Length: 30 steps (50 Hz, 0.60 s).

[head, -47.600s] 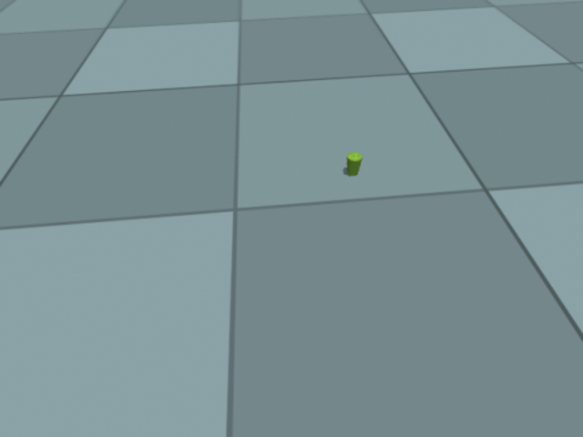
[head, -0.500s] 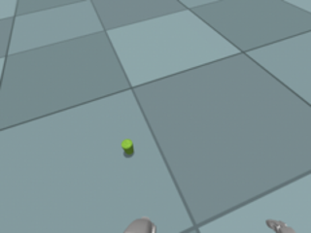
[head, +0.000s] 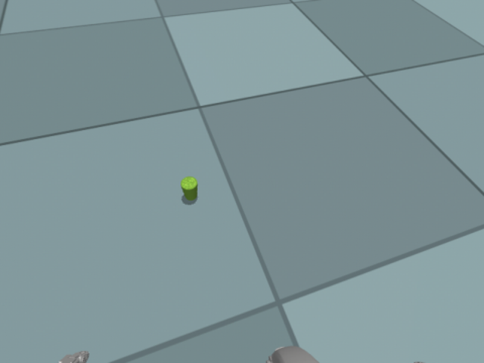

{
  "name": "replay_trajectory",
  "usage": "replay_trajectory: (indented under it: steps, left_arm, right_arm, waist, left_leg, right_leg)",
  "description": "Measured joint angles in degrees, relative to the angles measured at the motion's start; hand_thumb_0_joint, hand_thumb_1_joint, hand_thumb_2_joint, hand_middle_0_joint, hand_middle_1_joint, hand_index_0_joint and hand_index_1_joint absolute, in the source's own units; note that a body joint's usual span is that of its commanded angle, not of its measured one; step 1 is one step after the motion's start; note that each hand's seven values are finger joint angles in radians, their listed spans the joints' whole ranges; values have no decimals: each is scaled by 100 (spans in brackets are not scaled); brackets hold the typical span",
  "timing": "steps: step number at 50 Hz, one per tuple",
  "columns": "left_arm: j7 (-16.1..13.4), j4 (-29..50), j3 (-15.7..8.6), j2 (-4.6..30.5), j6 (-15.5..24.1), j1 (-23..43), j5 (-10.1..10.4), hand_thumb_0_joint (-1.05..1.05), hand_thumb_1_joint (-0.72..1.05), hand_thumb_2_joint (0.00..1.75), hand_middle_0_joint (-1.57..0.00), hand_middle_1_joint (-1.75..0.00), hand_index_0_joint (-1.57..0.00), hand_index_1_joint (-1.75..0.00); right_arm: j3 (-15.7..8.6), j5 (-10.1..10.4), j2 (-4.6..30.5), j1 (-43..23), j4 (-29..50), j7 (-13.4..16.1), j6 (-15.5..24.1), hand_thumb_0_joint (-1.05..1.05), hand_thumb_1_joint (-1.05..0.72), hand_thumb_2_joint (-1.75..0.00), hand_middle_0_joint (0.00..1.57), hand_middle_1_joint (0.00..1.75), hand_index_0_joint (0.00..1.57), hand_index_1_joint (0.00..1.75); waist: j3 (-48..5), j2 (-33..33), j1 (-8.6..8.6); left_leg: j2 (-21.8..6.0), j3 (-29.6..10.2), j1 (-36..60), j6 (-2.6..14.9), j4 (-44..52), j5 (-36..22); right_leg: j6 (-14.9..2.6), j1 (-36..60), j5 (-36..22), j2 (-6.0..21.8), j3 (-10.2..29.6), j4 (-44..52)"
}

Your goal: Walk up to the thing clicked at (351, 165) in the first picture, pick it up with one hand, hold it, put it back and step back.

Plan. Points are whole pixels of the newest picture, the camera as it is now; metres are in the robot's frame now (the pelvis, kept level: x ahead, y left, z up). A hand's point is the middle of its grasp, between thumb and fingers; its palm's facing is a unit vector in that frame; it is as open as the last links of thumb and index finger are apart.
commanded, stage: step back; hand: left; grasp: from above
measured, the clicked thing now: (190, 189) +0.94 +0.22 -0.72
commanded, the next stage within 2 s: stand in 1.40 s
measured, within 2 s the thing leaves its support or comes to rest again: neither
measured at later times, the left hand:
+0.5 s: hand out of the picture -0.07 +0.27 -0.14, palm faces +0.07 -0.90 -0.42, open 7.4 cm
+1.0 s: hand out of the picture -0.09 +0.24 -0.15, palm faces +0.07 -0.93 -0.35, open 7.4 cm
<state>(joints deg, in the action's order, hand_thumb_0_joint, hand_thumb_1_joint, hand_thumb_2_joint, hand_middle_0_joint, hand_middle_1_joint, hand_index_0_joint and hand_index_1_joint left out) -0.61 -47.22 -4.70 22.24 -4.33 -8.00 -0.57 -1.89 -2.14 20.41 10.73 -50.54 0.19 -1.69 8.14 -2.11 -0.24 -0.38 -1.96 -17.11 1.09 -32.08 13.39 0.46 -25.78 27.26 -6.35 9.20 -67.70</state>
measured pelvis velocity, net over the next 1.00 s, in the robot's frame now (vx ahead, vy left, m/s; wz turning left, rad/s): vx -0.14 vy -0.02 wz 0.04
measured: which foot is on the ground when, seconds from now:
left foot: down 0.00-0.20, up 0.22-0.46, down 0.48-1.00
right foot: up 0.00-0.12, down 0.14-1.00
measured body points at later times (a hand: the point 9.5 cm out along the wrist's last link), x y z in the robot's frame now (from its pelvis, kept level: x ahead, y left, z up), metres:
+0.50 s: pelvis -0.16 -0.01 -0.01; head -0.13 -0.02 +0.44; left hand -0.07 +0.32 -0.11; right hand -0.09 -0.33 -0.14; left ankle -0.18 +0.11 -0.74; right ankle -0.10 -0.14 -0.73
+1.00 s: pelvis -0.14 -0.02 +0.00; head -0.12 -0.03 +0.45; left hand -0.10 +0.28 -0.13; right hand -0.05 -0.33 -0.13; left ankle -0.14 +0.10 -0.74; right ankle -0.12 -0.15 -0.73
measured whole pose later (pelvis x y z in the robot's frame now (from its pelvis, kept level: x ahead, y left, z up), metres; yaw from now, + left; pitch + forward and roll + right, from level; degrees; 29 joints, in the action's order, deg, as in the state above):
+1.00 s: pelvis -0.14 -0.02 +0.00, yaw +3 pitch -2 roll +0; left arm 0.9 -55.9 -2.6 19.6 1.1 -11.6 -1.7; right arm -2.8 -1.7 22.2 11.9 -57.1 -0.5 1.0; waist 3.4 1.2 -2.1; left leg -0.1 -1.4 -14.7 0.2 -33.3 18.2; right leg 0.2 -15.2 15.8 1.1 -1.6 -32.7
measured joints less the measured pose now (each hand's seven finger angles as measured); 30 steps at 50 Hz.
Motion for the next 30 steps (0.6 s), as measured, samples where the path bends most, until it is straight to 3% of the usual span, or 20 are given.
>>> replay_trajectory:
  steps: [4,7,10,13,15,17,20,23,25,27,30]
  left_arm:
    - [-30,-111,8,68,73,-163,-34,0,90,89,-20,-30,-20,-30]
    - [-23,-268,43,67,134,-257,-53,0,91,89,-20,-30,-20,-30]
    - [12,-465,119,-221,180,-235,-130,0,91,89,-20,-30,-20,-30]
    - [74,-436,148,-206,169,-454,-174,0,90,89,-20,-30,-20,-30]
    - [47,-447,131,-199,143,-509,-174,0,90,89,-20,-30,-21,-30]
    - [26,-427,95,-200,163,-484,-185,0,90,89,-21,-30,-21,-30]
    - [34,-322,52,-186,251,-371,-232,0,90,89,-21,-30,-21,-30]
    - [73,-203,11,-128,305,-221,-257,0,90,89,-21,-30,-21,-30]
    - [98,-161,3,-3,287,-155,-231,0,90,89,-21,-30,-21,-30]
    - [82,-233,-16,84,241,-265,-180,0,90,89,-20,-30,-20,-30]
    - [163,-523,28,89,185,-455,-135,0,90,89,-20,-30,-20,-30]
  right_arm:
    - [-17,40,61,-365,261,1,4,0,-90,-90,21,30,21,30]
    - [-25,67,142,-617,419,-24,-40,0,-90,-90,21,30,21,30]
    - [-88,129,339,-759,329,-13,-150,0,-90,-90,21,30,21,30]
    - [-86,169,197,-591,148,30,-258,0,-90,-90,20,30,20,30]
    - [-59,196,178,-429,103,6,-250,0,-90,-90,20,30,20,30]
    - [-55,193,212,-237,61,14,-189,0,-90,-90,20,30,20,30]
    - [-72,154,294,65,-84,12,-116,0,-90,-90,21,30,20,30]
    - [-89,91,299,340,-313,-20,-53,0,-90,-90,20,30,20,30]
    - [-114,41,179,417,-495,-24,34,1,-90,-90,20,30,20,30]
    - [-106,-41,3,459,-598,-36,88,1,-90,-90,20,30,20,30]
    - [-44,-52,-68,571,-612,-79,166,1,-90,-90,21,30,21,30]
  waist:
    - [149,-2,-144]
    - [216,81,-206]
    - [340,752,-87]
    - [49,446,-315]
    - [-68,293,-327]
    - [-182,278,-274]
    - [-286,389,-226]
    - [-331,424,-161]
    - [-270,184,-159]
    - [-291,-120,-228]
    - [-545,-37,-10]
  left_leg:
    - [-77,180,-329,-25,-144,-179]
    - [-163,317,-646,-116,-451,-226]
    - [-401,-105,-833,-113,-719,-155]
    - [238,-324,-1139,-142,-1999,1239]
    - [569,-477,-1172,-137,-2832,1325]
    - [671,-566,-1064,-164,-3161,1205]
    - [503,-547,-571,-227,-2634,1155]
    - [213,-238,138,-235,-1155,1470]
    - [284,-46,611,-146,-102,791]
    - [417,143,772,-82,61,552]
    - [237,22,768,35,115,559]
  right_leg:
    - [158,693,134,321,-199,1278]
    - [138,1251,-198,551,-510,2747]
    - [-71,1437,-628,218,-865,3176]
    - [-157,1136,-735,506,-630,3039]
    - [-147,1074,-924,691,-556,3209]
    - [-134,961,-1084,781,-612,3333]
    - [-139,790,-1203,784,-797,3363]
    - [-134,660,-1187,836,-1060,3210]
    - [-83,567,-1089,1009,-1051,2916]
    - [-116,471,-549,1022,-763,2545]
    - [-75,373,-196,779,-801,2154]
